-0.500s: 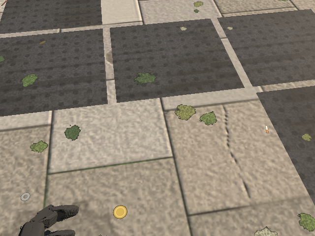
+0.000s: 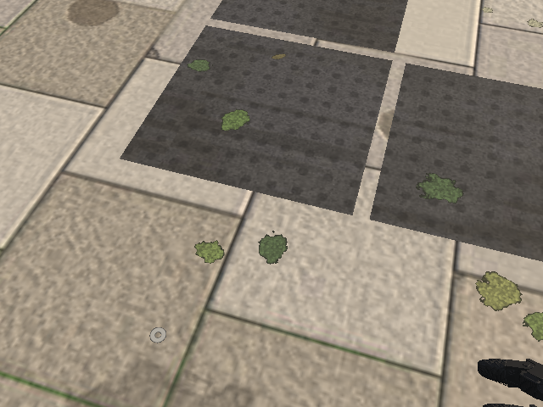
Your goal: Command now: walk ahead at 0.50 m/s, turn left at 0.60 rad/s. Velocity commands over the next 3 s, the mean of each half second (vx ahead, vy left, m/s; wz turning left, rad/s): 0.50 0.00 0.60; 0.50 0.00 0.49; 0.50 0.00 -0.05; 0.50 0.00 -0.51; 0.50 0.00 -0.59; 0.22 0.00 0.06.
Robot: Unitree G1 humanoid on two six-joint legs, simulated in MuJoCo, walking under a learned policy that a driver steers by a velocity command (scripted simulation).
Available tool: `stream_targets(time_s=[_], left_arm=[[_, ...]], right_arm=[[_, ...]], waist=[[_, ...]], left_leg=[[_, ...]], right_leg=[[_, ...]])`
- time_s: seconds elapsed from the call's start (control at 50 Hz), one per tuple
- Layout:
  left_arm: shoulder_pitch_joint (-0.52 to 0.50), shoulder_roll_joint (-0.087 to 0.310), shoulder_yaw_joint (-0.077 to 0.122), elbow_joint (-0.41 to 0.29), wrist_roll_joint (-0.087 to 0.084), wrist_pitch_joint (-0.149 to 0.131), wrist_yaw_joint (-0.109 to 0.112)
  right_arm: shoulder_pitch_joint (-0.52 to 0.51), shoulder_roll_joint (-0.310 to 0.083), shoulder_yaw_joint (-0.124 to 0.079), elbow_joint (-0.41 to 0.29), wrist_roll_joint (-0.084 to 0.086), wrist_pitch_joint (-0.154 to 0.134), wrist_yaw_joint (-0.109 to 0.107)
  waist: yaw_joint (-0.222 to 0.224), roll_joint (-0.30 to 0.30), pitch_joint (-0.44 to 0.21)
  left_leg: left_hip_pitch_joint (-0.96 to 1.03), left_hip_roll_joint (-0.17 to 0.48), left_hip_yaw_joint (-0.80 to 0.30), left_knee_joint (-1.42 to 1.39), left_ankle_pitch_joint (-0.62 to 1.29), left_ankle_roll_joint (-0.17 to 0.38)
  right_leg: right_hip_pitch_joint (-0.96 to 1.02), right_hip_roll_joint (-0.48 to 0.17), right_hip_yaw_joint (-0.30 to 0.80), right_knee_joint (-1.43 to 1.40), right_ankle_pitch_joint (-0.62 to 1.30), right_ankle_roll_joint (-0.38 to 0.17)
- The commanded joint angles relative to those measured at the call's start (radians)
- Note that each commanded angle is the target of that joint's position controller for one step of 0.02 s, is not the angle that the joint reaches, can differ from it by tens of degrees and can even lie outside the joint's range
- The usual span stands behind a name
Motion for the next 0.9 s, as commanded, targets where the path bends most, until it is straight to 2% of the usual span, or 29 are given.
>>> stream_targets(time_s=[0.02,0.04,0.06,0.08,0.1,0.12,0.16,0.22,0.26,0.32,0.38,0.4,0.42,0.44,0.46,0.48,0.5,0.52,0.54,0.56,0.58,0.6,0.64,0.68,0.76,0.82,0.86,0.88,0.9], left_arm=[[-0.022,0.086,-0.013,-0.147,0.012,-0.071,-0.019],[-0.13,0.139,0.003,-0.179,-0.027,-0.087,-0.026],[-0.151,0.121,-0.006,-0.187,-0.019,-0.096,-0.021],[-0.152,0.121,-0.004,-0.177,0.008,-0.095,-0.013],[-0.132,0.13,0.003,-0.173,0.019,-0.085,-0.012],[-0.12,0.127,0.005,-0.171,0.023,-0.073,-0.013],[-0.119,0.098,-0.002,-0.169,0.03,-0.054,-0.012],[-0.226,0.053,-0.021,-0.195,0.034,-0.046,-0.013],[-0.307,0.036,-0.03,-0.211,0.028,-0.05,-0.021],[-0.38,0.054,-0.025,-0.234,0.011,-0.058,-0.032],[-0.374,0.093,-0.007,-0.241,0.006,-0.068,-0.039],[-0.345,0.102,0.0,-0.236,0.005,-0.072,-0.039],[-0.279,0.109,0.01,-0.219,0.006,-0.076,-0.036],[-0.181,0.137,0.025,-0.204,0.017,-0.08,-0.029],[-0.028,0.195,0.04,-0.192,0.029,-0.08,-0.021],[0.035,0.252,0.055,-0.154,0.034,-0.066,-0.029],[-0.003,0.15,0.034,-0.178,0.011,-0.063,-0.033],[-0.04,0.099,0.02,-0.185,0.009,-0.056,-0.026],[-0.083,0.084,0.011,-0.189,0.02,-0.05,-0.025],[-0.108,0.066,0.006,-0.18,0.023,-0.047,-0.023],[-0.118,0.056,0.002,-0.174,0.028,-0.049,-0.019],[-0.12,0.05,0.002,-0.165,0.026,-0.053,-0.018],[-0.109,0.066,0.008,-0.144,0.018,-0.06,-0.018],[-0.097,0.094,0.018,-0.123,0.019,-0.061,-0.016],[-0.095,0.123,0.023,-0.098,0.016,-0.05,-0.011],[-0.035,0.143,0.025,-0.063,0.003,-0.04,-0.013],[-0.008,0.163,0.03,-0.041,-0.011,-0.031,-0.017],[-0.002,0.174,0.033,-0.032,-0.018,-0.025,-0.018],[-0.005,0.188,0.036,-0.026,-0.023,-0.02,-0.018]], right_arm=[[0.384,-0.263,-0.087,-0.013,0.004,-0.015,-0.022],[0.353,-0.208,-0.069,0.003,-0.007,-0.027,-0.018],[0.295,-0.183,-0.061,0.003,-0.004,-0.034,-0.02],[0.225,-0.155,-0.05,-0.006,-0.005,-0.034,-0.022],[0.18,-0.134,-0.041,-0.02,-0.017,-0.036,-0.025],[0.16,-0.13,-0.038,-0.024,-0.021,-0.036,-0.028],[0.162,-0.137,-0.04,-0.01,-0.016,-0.041,-0.038],[0.2,-0.165,-0.049,0.017,-0.009,-0.038,-0.056],[0.229,-0.17,-0.05,0.033,-0.003,-0.032,-0.062],[0.283,-0.178,-0.054,0.061,0.004,-0.027,-0.063],[0.298,-0.164,-0.052,0.075,0.006,-0.021,-0.066],[0.29,-0.163,-0.053,0.074,0.004,-0.017,-0.066],[0.277,-0.146,-0.048,0.071,0.003,-0.014,-0.066],[0.275,-0.106,-0.034,0.063,-0.002,-0.016,-0.064],[0.295,-0.044,-0.011,0.045,-0.02,-0.019,-0.063],[0.422,-0.029,-0.003,0.017,0.018,-0.026,-0.064],[0.398,-0.134,-0.023,0.049,0.023,-0.023,-0.068],[0.29,-0.175,-0.036,0.037,0.013,-0.017,-0.066],[0.243,-0.162,-0.036,0.029,0.002,-0.012,-0.067],[0.212,-0.147,-0.038,0.018,-0.005,-0.012,-0.063],[0.218,-0.127,-0.038,0.014,0.002,-0.009,-0.056],[0.224,-0.108,-0.035,0.015,0.008,-0.004,-0.053],[0.201,-0.077,-0.027,0.004,0.006,0.004,-0.05],[0.163,-0.065,-0.021,-0.01,0.0,0.006,-0.048],[0.078,-0.051,-0.011,-0.022,0.001,-0.005,-0.027],[-0.019,-0.024,0.003,-0.048,0.0,-0.015,-0.01],[-0.055,-0.032,0.002,-0.065,0.002,-0.017,-0.003],[-0.062,-0.044,-0.002,-0.072,0.0,-0.018,0.0],[-0.051,-0.06,-0.009,-0.074,-0.005,-0.018,0.001]], waist=[[-0.183,0.176,-0.476],[-0.198,0.113,-0.329],[-0.156,0.043,-0.234],[-0.11,0.001,-0.17],[-0.071,0.019,-0.143],[-0.05,0.031,-0.13],[-0.037,0.026,-0.108],[-0.068,0.029,-0.069],[-0.101,0.049,-0.058],[-0.131,0.065,-0.052],[-0.116,0.091,-0.056],[-0.098,0.109,-0.06],[-0.061,0.115,-0.078],[-0.013,0.097,-0.149],[0.036,-0.04,-0.291],[-0.027,-0.39,-0.376],[-0.004,-0.242,-0.282],[0.019,-0.153,-0.169],[0.002,-0.088,-0.114],[-0.013,-0.087,-0.067],[-0.034,-0.114,-0.055],[-0.04,-0.133,-0.051],[-0.042,-0.121,-0.036],[-0.038,-0.097,-0.029],[-0.013,-0.084,-0.016],[0.022,-0.068,0.014],[0.021,-0.072,0.034],[0.011,-0.077,0.037],[-0.01,-0.089,0.023]], left_leg=[[0.982,0.349,-0.881,-0.295,-0.225,0.332],[0.89,0.316,-0.736,-0.318,-0.169,0.272],[0.738,0.275,-0.618,-0.319,-0.084,0.237],[0.592,0.238,-0.527,-0.326,0.025,0.212],[0.485,0.211,-0.469,-0.348,0.118,0.205],[0.421,0.195,-0.448,-0.369,0.156,0.206],[0.332,0.176,-0.391,-0.386,0.236,0.211],[0.261,0.124,-0.315,-0.388,0.22,0.176],[0.235,0.094,-0.295,-0.375,0.145,0.143],[0.258,0.11,-0.351,-0.345,0.058,0.121],[0.343,0.14,-0.445,-0.26,0.012,0.101],[0.355,0.141,-0.467,-0.227,0.023,0.091],[0.348,0.118,-0.466,-0.175,0.042,0.072],[0.306,0.069,-0.426,-0.042,0.065,0.039],[0.174,-0.004,-0.326,0.253,-0.127,-0.005],[-0.164,-0.096,-0.223,0.543,-0.469,-0.06],[-0.266,-0.016,-0.246,0.665,-0.41,-0.079],[-0.286,0.014,-0.217,0.687,-0.314,-0.086],[-0.248,0.045,-0.193,0.669,-0.245,-0.092],[-0.231,0.07,-0.191,0.627,-0.202,-0.094],[-0.187,0.095,-0.183,0.601,-0.176,-0.092],[-0.168,0.103,-0.167,0.579,-0.165,-0.094],[-0.186,0.113,-0.15,0.531,-0.141,-0.103],[-0.22,0.122,-0.147,0.457,-0.087,-0.114],[-0.188,0.119,-0.102,0.243,0.103,-0.11],[-0.125,0.094,-0.059,0.093,0.14,-0.089],[-0.108,0.08,-0.045,0.029,0.093,-0.066],[-0.092,0.067,-0.033,0.002,0.05,-0.05],[-0.047,0.044,-0.014,-0.022,0.003,-0.031]], right_leg=[[-0.773,0.114,0.276,0.743,-0.096,-0.025],[-0.85,0.067,0.287,0.736,0.006,-0.043],[-0.821,0.026,0.281,0.65,0.094,-0.051],[-0.755,-0.003,0.278,0.566,0.14,-0.042],[-0.679,-0.023,0.284,0.516,0.171,-0.035],[-0.637,-0.024,0.281,0.482,0.185,-0.024],[-0.608,-0.015,0.258,0.4,0.212,0.004],[-0.588,0.017,0.243,0.186,0.396,0.029],[-0.531,0.053,0.239,0.029,0.526,0.028],[-0.472,0.088,0.253,-0.086,0.581,0.019],[-0.437,0.096,0.281,-0.154,0.49,-0.011],[-0.397,0.099,0.276,-0.166,0.444,-0.027],[-0.308,0.103,0.258,-0.204,0.434,-0.049],[-0.138,0.053,0.287,-0.209,0.425,-0.088],[0.121,-0.132,0.47,-0.201,0.387,-0.15],[0.359,-0.324,0.953,-0.323,0.106,-0.303],[0.3,-0.315,0.971,-0.368,-0.087,-0.281],[0.187,-0.274,0.801,-0.373,-0.033,-0.239],[0.076,-0.23,0.677,-0.386,0.108,-0.22],[0.0,-0.195,0.589,-0.405,0.214,-0.218],[-0.053,-0.168,0.511,-0.428,0.276,-0.208],[-0.077,-0.153,0.458,-0.45,0.313,-0.209],[-0.092,-0.156,0.38,-0.481,0.395,-0.226],[-0.073,-0.171,0.322,-0.498,0.475,-0.24],[-0.044,-0.148,0.173,-0.503,0.564,-0.215],[-0.029,-0.153,0.124,-0.51,0.565,-0.208],[0.019,-0.179,0.117,-0.502,0.599,-0.205],[0.048,-0.192,0.112,-0.481,0.662,-0.202],[0.073,-0.198,0.099,-0.436,0.806,-0.195]])
Next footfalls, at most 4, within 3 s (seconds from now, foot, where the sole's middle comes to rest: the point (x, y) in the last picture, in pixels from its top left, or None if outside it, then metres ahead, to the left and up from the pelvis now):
0.44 right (334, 404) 0.44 -0.09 -0.75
0.96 left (184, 339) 0.58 0.28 -0.75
1.50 right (215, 213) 0.96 0.25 -0.75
1.98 left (133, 162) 1.14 0.54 -0.75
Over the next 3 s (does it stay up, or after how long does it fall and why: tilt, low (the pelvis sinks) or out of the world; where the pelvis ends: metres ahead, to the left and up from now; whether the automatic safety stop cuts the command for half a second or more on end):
stays up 1.50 0.37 0.01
